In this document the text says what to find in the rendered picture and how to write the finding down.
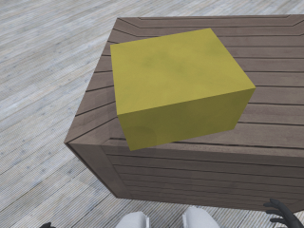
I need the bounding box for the robot thigh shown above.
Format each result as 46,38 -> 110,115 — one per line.
115,212 -> 151,228
182,208 -> 220,228

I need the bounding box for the robot right hand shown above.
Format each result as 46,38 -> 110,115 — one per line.
263,199 -> 304,228

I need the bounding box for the robot left thigh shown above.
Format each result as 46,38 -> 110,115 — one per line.
115,212 -> 151,228

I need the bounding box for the pedestal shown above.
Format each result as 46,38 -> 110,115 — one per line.
64,14 -> 304,214

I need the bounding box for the robot right thigh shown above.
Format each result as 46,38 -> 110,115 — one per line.
182,208 -> 220,228

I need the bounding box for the carton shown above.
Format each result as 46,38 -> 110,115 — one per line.
110,28 -> 256,151

